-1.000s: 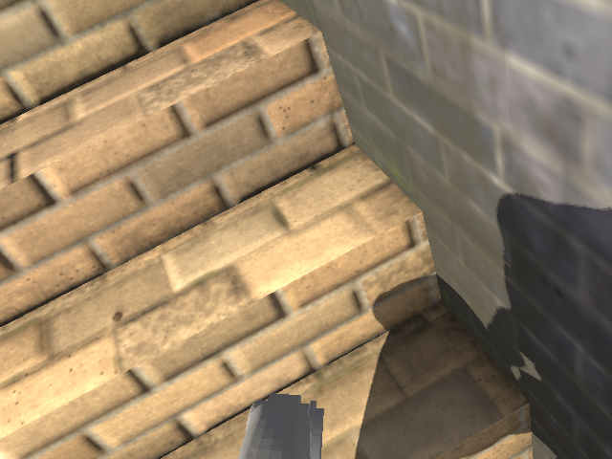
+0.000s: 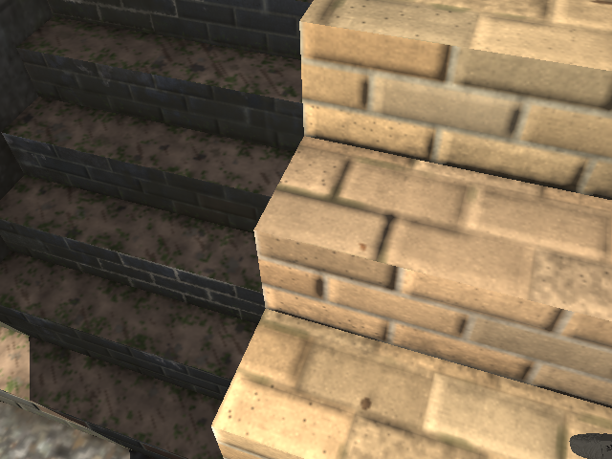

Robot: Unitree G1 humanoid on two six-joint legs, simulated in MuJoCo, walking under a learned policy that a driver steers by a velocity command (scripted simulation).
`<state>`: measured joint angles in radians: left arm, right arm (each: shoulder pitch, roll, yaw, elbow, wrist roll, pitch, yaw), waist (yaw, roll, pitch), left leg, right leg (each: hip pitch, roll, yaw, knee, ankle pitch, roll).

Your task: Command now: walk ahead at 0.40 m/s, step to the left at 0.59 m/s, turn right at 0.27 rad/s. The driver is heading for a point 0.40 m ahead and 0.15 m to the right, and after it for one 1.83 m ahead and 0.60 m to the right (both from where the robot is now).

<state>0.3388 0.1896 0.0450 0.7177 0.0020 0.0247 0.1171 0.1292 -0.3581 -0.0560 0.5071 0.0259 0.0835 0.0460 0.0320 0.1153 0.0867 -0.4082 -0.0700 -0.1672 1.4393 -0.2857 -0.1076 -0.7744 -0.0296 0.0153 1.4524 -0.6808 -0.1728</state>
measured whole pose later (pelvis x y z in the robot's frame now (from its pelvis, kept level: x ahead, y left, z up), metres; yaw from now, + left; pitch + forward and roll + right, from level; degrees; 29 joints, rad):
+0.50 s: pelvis +0.05 +0.07 -0.06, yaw -21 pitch -1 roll +0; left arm 0.32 0.22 0.07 0.75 -0.05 0.06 0.05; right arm 0.24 -0.25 0.02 0.64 -0.06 -0.03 -0.03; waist 0.01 -0.06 -0.03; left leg 0.07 0.03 0.39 0.32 -0.36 0.03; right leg -0.91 -0.04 -0.02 2.14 -0.39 0.12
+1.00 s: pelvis +0.07 +0.06 -0.04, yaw -43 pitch +10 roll -14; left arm 0.17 0.28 0.09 0.57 -0.05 -0.02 0.06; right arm -0.09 -0.24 0.00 0.51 -0.09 0.02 0.03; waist 0.21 0.18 0.09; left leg 0.05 0.16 0.10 0.08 -0.29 0.07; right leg -0.82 0.24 0.03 1.47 -0.94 0.09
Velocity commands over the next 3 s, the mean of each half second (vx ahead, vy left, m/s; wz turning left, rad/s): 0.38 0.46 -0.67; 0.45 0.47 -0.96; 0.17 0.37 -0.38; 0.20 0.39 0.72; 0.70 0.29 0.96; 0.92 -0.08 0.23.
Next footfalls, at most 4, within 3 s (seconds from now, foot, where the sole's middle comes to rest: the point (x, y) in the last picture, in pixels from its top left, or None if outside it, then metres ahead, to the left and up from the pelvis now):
0.18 left None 0.01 0.16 -0.83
0.56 right None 0.03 -0.01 -0.59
0.74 right None -0.08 0.04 -0.82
0.94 left None -0.03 0.17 -0.83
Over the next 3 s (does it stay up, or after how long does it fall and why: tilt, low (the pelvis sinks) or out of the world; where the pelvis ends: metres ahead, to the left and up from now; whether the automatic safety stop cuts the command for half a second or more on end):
stays up -0.29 0.26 -0.21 its command is cut before an obstacle from the start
